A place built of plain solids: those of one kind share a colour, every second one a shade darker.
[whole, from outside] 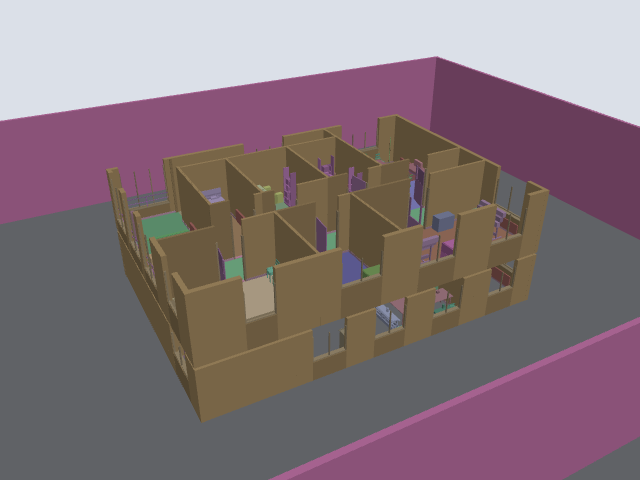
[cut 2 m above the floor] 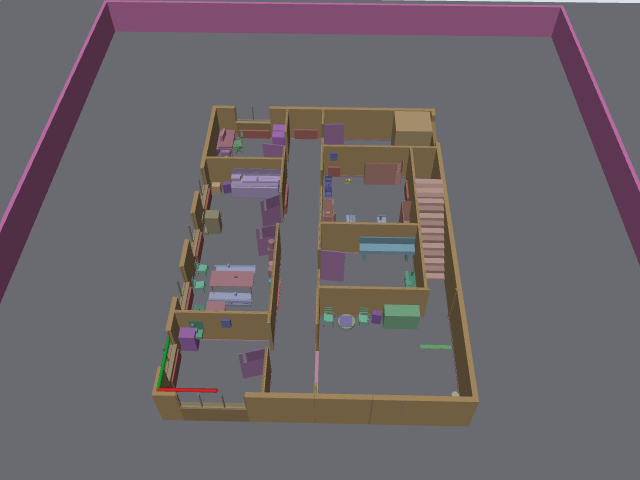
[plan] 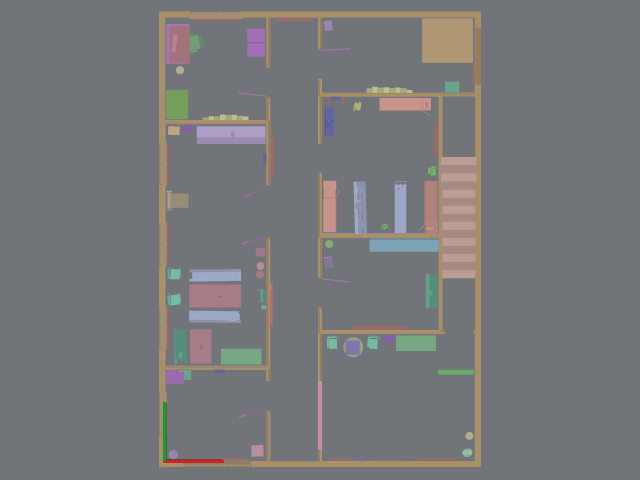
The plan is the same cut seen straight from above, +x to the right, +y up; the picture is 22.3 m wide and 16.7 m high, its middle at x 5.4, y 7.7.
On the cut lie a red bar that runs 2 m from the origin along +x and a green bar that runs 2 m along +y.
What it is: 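A works' own office and amenities block on a factory's ground, two floors round a stairwell, for the staff and hands of a middling works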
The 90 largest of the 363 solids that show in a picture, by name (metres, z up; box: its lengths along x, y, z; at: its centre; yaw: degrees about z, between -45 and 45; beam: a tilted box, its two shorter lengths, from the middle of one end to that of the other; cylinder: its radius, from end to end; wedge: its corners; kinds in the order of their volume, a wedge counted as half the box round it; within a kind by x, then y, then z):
{
 "yard_bound_1": {"box": [0.2, 35.5, 5.85], "at": [-8.08, 7.97, 2.88]},
 "yard_bound_2": {"box": [27.9, 0.2, 5.85], "at": [5.77, -9.67, 2.88]},
 "yard_bound_3": {"box": [27.9, 0.2, 5.55], "at": [5.77, 25.62, 2.73]},
 "yard_bound_4": {"box": [0.2, 35.5, 5.85], "at": [19.61, 7.97, 2.88]},
 "wall_1": {"box": [0.2, 1.11, 2.5], "at": [-0.1, 0.35, 1.2]},
 "wall_2": {"box": [0.2, 1.11, 3.05], "at": [-0.1, 0.35, 4.08]},
 "wall_3": {"box": [0.2, 1.86, 3.05], "at": [-0.1, 3.62, 4.08]},
 "wall_4": {"box": [0.2, 1.41, 2.5], "at": [-0.1, 6.1, 1.2]},
 "wall_5": {"box": [0.2, 0.91, 3.05], "at": [-0.1, 6.8, 4.08]},
 "wall_6": {"box": [0.2, 0.86, 3.05], "at": [-0.1, 7.67, 4.08]},
 "wall_7": {"box": [0.2, 1.31, 2.5], "at": [-0.1, 8.95, 1.2]},
 "wall_8": {"box": [0.2, 0.86, 3.05], "at": [-0.1, 10.32, 4.08]},
 "wall_9": {"box": [0.2, 1.76, 3.05], "at": [-0.1, 11.62, 4.08]},
 "wall_10": {"box": [0.2, 3.85, 2.5], "at": [-0.1, 13.72, 1.2]},
 "wall_11": {"box": [0.2, 1.96, 3.05], "at": [-0.1, 14.68, 4.08]},
 "wall_12": {"box": [1.11, 0.2, 3.05], "at": [0.35, -0.1, 4.08]},
 "wall_13": {"box": [1.11, 0.2, 2.5], "at": [0.35, 15.55, 1.2]},
 "wall_14": {"box": [1.41, 0.2, 3.05], "at": [0.5, 15.55, 4.08]},
 "wall_15": {"box": [3.6, 0.06, 2.5], "at": [1.8, 3.22, 1.2]},
 "wall_16": {"box": [3.6, 0.06, 2.5], "at": [1.8, 3.28, 1.2]},
 "wall_17": {"box": [3.6, 0.06, 3.05], "at": [1.8, 7.22, 4.08]},
 "wall_18": {"box": [3.6, 0.06, 3.05], "at": [1.8, 7.28, 4.08]},
 "wall_19": {"box": [3.6, 0.06, 3.05], "at": [1.8, 10.72, 4.08]},
 "wall_20": {"box": [3.6, 0.06, 3.05], "at": [1.8, 10.78, 4.08]},
 "wall_21": {"box": [3.6, 0.06, 2.5], "at": [1.8, 11.77, 1.2]},
 "wall_22": {"box": [3.6, 0.06, 2.5], "at": [1.8, 11.83, 1.2]},
 "wall_23": {"box": [1.21, 0.2, 3.05], "at": [3.0, 15.55, 4.08]},
 "wall_24": {"box": [0.91, 0.2, 3.05], "at": [3.15, -0.1, 4.08]},
 "wall_25": {"box": [0.06, 3.17, 3.05], "at": [3.57, 1.58, 4.08]},
 "wall_26": {"box": [0.06, 4.5, 2.5], "at": [3.57, 5.5, 1.2]},
 "wall_27": {"box": [0.06, 3.02, 3.05], "at": [3.57, 5.75, 4.08]},
 "wall_28": {"box": [0.06, 3.17, 3.05], "at": [3.63, 1.58, 4.08]},
 "wall_29": {"box": [0.06, 4.57, 2.5], "at": [3.63, 5.47, 1.2]},
 "wall_30": {"box": [0.06, 3.08, 3.05], "at": [3.63, 5.78, 4.08]},
 "wall_31": {"box": [1.8, 0.2, 2.5], "at": [4.5, -0.1, 1.2]},
 "wall_32": {"box": [1.8, 0.2, 3.05], "at": [4.5, -0.1, 4.08]},
 "wall_33": {"box": [1.8, 0.2, 2.5], "at": [4.5, 15.55, 1.2]},
 "wall_34": {"box": [4.2, 0.06, 2.5], "at": [7.5, 4.53, 1.2]},
 "wall_35": {"box": [4.2, 0.06, 3.05], "at": [7.5, 4.53, 4.08]},
 "wall_36": {"box": [4.2, 0.06, 3.05], "at": [7.5, 7.27, 4.08]},
 "wall_37": {"box": [4.2, 0.06, 3.05], "at": [7.5, 7.33, 4.08]},
 "wall_38": {"box": [4.2, 0.06, 2.5], "at": [7.5, 7.82, 1.2]},
 "wall_39": {"box": [4.2, 0.06, 2.5], "at": [7.5, 7.88, 1.2]},
 "wall_40": {"box": [4.2, 0.06, 3.05], "at": [7.5, 10.42, 4.08]},
 "wall_41": {"box": [4.2, 0.06, 3.05], "at": [7.5, 10.48, 4.08]},
 "wall_42": {"box": [4.2, 0.06, 2.5], "at": [7.5, 12.72, 1.2]},
 "wall_43": {"box": [4.2, 0.06, 3.05], "at": [7.5, 12.72, 4.08]},
 "wall_44": {"box": [4.32, 0.06, 3.05], "at": [7.5, 12.78, 4.08]},
 "wall_45": {"box": [4.26, 0.06, 2.5], "at": [7.53, 4.47, 1.2]},
 "wall_46": {"box": [4.26, 0.06, 3.05], "at": [7.53, 4.47, 4.08]},
 "wall_47": {"box": [4.26, 0.06, 2.5], "at": [7.53, 12.78, 1.2]},
 "wall_48": {"box": [5.6, 0.2, 2.5], "at": [8.2, -0.1, 1.2]},
 "wall_49": {"box": [5.6, 0.2, 3.05], "at": [8.2, -0.1, 4.08]},
 "wall_50": {"box": [5.6, 0.2, 2.5], "at": [8.2, 15.55, 1.2]},
 "wall_51": {"box": [0.06, 3.15, 3.05], "at": [9.57, 8.88, 4.08]},
 "wall_52": {"box": [0.06, 4.9, 2.5], "at": [9.57, 10.3, 1.2]},
 "wall_53": {"box": [0.06, 3.41, 2.85], "at": [9.63, 6.21, 1.38]},
 "wall_54": {"box": [0.06, 4.96, 2.85], "at": [9.63, 10.27, 1.38]},
 "wall_55": {"box": [0.2, 1.26, 3.05], "at": [10.9, 0.42, 4.08]},
 "wall_56": {"box": [0.2, 4.7, 2.5], "at": [10.9, 2.15, 1.2]},
 "wall_57": {"box": [0.2, 2.41, 1.35], "at": [10.9, 2.25, 3.23]},
 "wall_58": {"box": [0.2, 1.06, 3.05], "at": [10.9, 3.98, 4.08]},
 "wall_59": {"box": [0.2, 2.36, 3.05], "at": [10.9, 5.67, 4.08]},
 "wall_60": {"box": [0.2, 8.25, 2.85], "at": [10.9, 8.62, 1.38]},
 "wall_61": {"box": [0.2, 3.71, 3.05], "at": [10.9, 10.9, 4.08]},
 "wall_62": {"box": [0.2, 2.01, 1.65], "at": [10.9, 14.1, 0.78]},
 "raised_floor_gallery_1": {"box": [1.93, 15.58, 0.25], "at": [4.5, 7.72, 2.67]},
 "raised_floor_gallery_2": {"box": [5.53, 2.83, 0.25], "at": [8.1, 14.1, 2.67]},
 "raised_floor_drawing_1": {"box": [3.73, 7.38, 0.25], "at": [1.8, 3.62, 2.67]},
 "raised_floor_manager_1": {"box": [5.53, 4.63, 0.25], "at": [8.1, 2.25, 2.67]},
 "stair_1": {"box": [1.24, 0.3, 1.45], "at": [10.23, 8.48, 0.68]},
 "stair_2": {"box": [1.24, 0.3, 1.62], "at": [10.23, 8.76, 0.76]},
 "stair_3": {"box": [1.24, 0.3, 1.8], "at": [10.23, 9.04, 0.85]},
 "stair_4": {"box": [1.24, 0.3, 1.98], "at": [10.23, 9.32, 0.94]},
 "stair_5": {"box": [1.24, 0.3, 2.15], "at": [10.23, 9.6, 1.02]},
 "stair_6": {"box": [1.24, 0.3, 2.33], "at": [10.23, 9.88, 1.11]},
 "stair_7": {"box": [1.24, 0.3, 2.5], "at": [10.23, 10.16, 1.2]},
 "stair_8": {"box": [1.24, 0.3, 2.67], "at": [10.23, 10.44, 1.29]},
 "wc_cubicles_1": {"box": [1.77, 1.54, 2.08], "at": [9.84, 14.64, 0.99]},
 "raised_floor_meeting_1": {"box": [3.73, 4.83, 0.25], "at": [1.8, 13.1, 2.67]},
 "raised_floor_prints_1": {"box": [4.33, 3.28, 0.25], "at": [7.5, 8.88, 2.67]},
 "raised_floor_wages_1": {"box": [3.73, 3.63, 0.25], "at": [1.8, 9.0, 2.67]},
 "raised_floor_tea_1": {"box": [4.33, 2.43, 0.25], "at": [7.5, 11.6, 2.67]},
 "plan_chest_1": {"box": [0.95, 1.37, 0.4], "at": [0.53, 3.61, 3.5]},
 "plan_chest_2": {"box": [0.85, 1.27, 0.97], "at": [0.54, 3.61, 3.23]},
 "counter_1": {"box": [1.4, 0.55, 0.95], "at": [2.66, 3.64, 0.57]},
 "counter_2": {"box": [1.4, 0.55, 0.95], "at": [8.74, 4.11, 0.57]},
 "plan_chest_small_1": {"box": [0.76, 0.97, 0.86], "at": [0.42, 12.41, 0.53]},
 "plan_chest_small_2": {"box": [0.76, 0.97, 0.82], "at": [0.43, 7.87, 3.31]},
 "kitchenette_1": {"box": [2.4, 0.6, 0.68], "at": [2.31, 11.36, 0.44]}
}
